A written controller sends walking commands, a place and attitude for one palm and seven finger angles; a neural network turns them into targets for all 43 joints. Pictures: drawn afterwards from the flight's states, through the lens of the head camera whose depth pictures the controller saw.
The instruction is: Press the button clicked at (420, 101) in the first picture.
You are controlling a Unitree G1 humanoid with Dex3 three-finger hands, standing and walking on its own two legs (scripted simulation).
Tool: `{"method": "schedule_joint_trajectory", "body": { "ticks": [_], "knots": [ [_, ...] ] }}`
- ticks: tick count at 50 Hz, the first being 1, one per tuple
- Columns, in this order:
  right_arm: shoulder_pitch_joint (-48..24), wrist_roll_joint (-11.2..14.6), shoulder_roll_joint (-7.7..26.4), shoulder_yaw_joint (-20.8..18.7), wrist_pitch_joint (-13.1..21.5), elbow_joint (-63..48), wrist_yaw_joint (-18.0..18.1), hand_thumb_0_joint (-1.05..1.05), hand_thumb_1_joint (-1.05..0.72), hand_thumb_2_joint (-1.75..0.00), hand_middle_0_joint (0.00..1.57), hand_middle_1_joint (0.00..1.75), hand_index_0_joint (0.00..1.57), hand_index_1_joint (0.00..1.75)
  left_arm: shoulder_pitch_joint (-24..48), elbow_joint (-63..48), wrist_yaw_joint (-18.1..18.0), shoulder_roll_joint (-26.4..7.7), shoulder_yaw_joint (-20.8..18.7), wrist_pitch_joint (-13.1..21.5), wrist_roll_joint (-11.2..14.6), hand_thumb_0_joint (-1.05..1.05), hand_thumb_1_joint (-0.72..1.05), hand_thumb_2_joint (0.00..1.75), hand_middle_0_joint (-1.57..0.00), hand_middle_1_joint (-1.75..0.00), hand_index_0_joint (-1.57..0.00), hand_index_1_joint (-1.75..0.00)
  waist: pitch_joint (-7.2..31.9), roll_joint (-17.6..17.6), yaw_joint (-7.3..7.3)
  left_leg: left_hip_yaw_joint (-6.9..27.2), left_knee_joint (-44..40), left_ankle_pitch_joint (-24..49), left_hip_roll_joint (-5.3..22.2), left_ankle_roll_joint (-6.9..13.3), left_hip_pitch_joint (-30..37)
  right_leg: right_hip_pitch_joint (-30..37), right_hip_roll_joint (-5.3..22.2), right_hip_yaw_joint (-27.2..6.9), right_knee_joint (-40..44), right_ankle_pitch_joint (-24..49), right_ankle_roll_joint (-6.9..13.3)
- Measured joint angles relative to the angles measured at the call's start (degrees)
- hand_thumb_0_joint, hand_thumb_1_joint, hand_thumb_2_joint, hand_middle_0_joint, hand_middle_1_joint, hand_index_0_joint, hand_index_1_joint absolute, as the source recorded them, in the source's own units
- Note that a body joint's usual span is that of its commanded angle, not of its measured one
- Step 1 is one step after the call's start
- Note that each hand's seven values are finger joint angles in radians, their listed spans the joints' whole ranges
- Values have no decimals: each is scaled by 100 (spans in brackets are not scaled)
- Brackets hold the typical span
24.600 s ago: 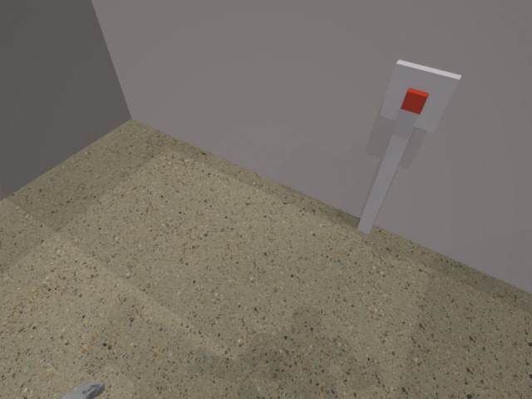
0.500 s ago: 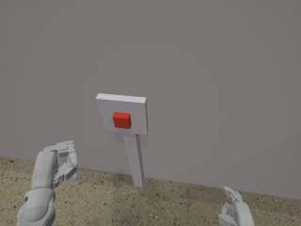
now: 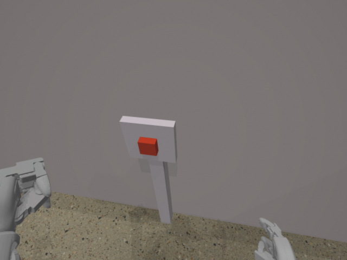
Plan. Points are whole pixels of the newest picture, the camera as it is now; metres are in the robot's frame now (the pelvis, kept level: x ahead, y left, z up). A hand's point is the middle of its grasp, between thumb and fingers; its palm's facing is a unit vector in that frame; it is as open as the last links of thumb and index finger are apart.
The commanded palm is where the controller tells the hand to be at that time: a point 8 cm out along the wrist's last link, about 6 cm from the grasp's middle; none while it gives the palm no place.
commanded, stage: draw the hand back to the body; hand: left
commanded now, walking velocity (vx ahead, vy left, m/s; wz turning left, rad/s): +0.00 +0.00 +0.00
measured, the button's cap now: (148, 145) +0.48 +0.16 -0.05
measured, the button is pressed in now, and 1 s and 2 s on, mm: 0 0 0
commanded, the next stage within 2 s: step back with the hand held close in 0.16 s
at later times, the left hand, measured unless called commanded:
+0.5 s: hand (50, 194) +0.17 +0.24 +0.15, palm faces +0.34 -0.83 -0.44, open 3.1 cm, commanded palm +0.11 +0.29 +0.17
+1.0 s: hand (16, 232) +0.11 +0.26 +0.15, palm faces +0.37 -0.81 -0.46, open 3.1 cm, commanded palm +0.05 +0.30 +0.17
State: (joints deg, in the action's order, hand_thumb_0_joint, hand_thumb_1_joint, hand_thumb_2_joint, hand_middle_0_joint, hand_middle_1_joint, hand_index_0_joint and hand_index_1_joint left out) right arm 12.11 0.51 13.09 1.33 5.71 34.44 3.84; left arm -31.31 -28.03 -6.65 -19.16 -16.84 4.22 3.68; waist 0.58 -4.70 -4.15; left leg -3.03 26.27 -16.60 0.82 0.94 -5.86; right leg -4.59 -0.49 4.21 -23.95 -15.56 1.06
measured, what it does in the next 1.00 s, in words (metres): shifts its weight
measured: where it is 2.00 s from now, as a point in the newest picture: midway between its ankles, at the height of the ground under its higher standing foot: outside the picture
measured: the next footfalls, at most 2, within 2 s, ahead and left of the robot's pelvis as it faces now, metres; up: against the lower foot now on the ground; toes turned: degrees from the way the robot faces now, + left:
right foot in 1.72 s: -0.30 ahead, -0.10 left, +0.00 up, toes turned -5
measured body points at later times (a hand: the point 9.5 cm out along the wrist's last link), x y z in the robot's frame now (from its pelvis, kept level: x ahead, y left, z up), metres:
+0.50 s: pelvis -0.02 +0.01 +0.00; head -0.02 -0.01 +0.45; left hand +0.15 +0.28 +0.18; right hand +0.15 -0.23 -0.08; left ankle -0.02 +0.10 -0.74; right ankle -0.02 -0.10 -0.74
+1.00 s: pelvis -0.09 +0.02 -0.01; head -0.07 +0.03 +0.44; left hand +0.08 +0.30 +0.18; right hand +0.09 -0.21 -0.08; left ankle -0.02 +0.10 -0.74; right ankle -0.02 -0.10 -0.74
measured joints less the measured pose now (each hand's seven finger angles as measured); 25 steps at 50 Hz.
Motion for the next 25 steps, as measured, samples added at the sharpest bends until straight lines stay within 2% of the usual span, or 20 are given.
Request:
{"method": "schedule_joint_trajectory", "body": {
  "ticks": [9, 16, 20, 25],
  "knots": [
    [27, -20, -29, -4, 56, 50, 49, 2, -90, -90, 20, 30, 21, 30, 50, 136, 9, 98, 152, -36, -22, 1, 89, 90, -131, -150, -130, -150, -83, 71, 13, -16, -12, 57, 21, -4, 31, 31, -22, -16, 31, 74, 14],
    [50, -12, -29, -9, 89, 31, 46, 2, -90, -90, 20, 30, 21, 30, 119, 118, 6, 44, 68, 85, -30, 1, 89, 90, -131, -150, -130, -150, -124, 66, 47, -23, -17, 95, 29, 4, 24, 44, -30, -23, 81, 137, 8],
    [-50, -62, 1, 11, -145, -62, -30, 2, -90, -90, 20, 30, 21, 30, 112, 202, -7, 49, -210, 377, -68, 1, 89, 90, -131, -150, -130, -150, -60, 46, 197, -32, 21, 145, 63, 28, -284, -201, -66, -32, 202, 282, -8],
    [-118, -72, 59, -97, -414, -186, -29, 2, -90, -90, 20, 30, 21, 30, -201, 30, 4, 23, -131, 470, -112, 1, 89, 90, -131, -150, -130, -150, -96, 109, 367, -132, -59, 262, -5, 86, -534, -542, 6, -126, 142, 366, -69]
  ]
}}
